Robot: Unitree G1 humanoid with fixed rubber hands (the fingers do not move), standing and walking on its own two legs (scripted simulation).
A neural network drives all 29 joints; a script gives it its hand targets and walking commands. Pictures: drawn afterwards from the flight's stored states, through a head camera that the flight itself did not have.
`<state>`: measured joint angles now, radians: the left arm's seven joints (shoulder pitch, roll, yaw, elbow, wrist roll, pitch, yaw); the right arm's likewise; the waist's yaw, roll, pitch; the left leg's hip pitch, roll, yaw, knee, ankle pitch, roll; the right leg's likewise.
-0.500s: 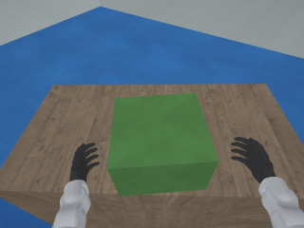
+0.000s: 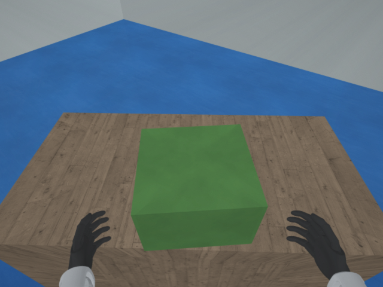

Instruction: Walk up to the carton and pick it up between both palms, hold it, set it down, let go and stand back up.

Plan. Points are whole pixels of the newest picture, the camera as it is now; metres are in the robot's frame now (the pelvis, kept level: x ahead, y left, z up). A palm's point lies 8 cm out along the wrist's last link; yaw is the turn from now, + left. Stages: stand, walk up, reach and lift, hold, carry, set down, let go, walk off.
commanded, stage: set down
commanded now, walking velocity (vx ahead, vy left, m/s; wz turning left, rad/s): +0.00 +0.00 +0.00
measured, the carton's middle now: (194, 184) +0.38 +0.07 -0.02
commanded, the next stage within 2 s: let go in 1.90 s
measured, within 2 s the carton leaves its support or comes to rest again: neither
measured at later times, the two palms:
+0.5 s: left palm (90, 259) +0.18 +0.25 -0.01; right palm (320, 262) +0.23 -0.19 +0.00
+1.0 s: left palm (91, 268) +0.17 +0.25 -0.03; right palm (315, 282) +0.20 -0.19 -0.04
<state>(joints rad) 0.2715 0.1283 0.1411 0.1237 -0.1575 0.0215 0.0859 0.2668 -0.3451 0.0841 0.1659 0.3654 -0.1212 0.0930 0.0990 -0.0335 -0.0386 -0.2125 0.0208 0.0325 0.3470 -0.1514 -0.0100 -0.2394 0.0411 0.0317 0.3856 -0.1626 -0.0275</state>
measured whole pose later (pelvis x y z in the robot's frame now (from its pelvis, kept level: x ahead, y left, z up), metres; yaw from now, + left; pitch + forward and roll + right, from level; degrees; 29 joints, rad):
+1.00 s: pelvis +0.01 +0.00 +0.00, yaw +0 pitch +1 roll +1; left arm 0.29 0.15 0.11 0.18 -0.12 0.06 0.03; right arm 0.28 -0.20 0.04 0.33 0.14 -0.12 0.04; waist 0.09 -0.03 0.04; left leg -0.21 0.02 0.03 0.35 -0.16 -0.01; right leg -0.23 0.04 0.03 0.38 -0.17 -0.03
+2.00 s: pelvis -0.01 +0.02 +0.00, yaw +0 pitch -6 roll -1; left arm 0.21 0.16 0.07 0.25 0.07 0.20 -0.04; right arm 0.15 -0.18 -0.03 0.52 0.02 -0.08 0.06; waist 0.06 0.00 0.05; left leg -0.11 0.02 0.03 0.41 -0.20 0.01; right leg -0.10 0.04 0.03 0.38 -0.17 -0.03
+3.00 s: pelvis -0.02 +0.03 -0.02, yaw +2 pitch -4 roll -1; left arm 0.24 0.22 0.03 0.31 0.02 -0.13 -0.10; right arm 0.25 -0.32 -0.08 0.71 -0.04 0.01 0.04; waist 0.04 0.01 0.08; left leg -0.21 -0.01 0.03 0.67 -0.40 0.05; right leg -0.27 0.02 0.02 0.64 -0.32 -0.02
